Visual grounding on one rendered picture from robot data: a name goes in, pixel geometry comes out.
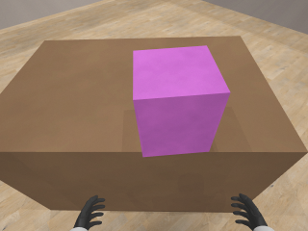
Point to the robot left hand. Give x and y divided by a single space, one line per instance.
85 217

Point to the robot right hand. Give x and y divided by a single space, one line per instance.
252 213

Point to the pedestal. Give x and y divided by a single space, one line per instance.
69 132

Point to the carton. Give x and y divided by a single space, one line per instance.
179 97

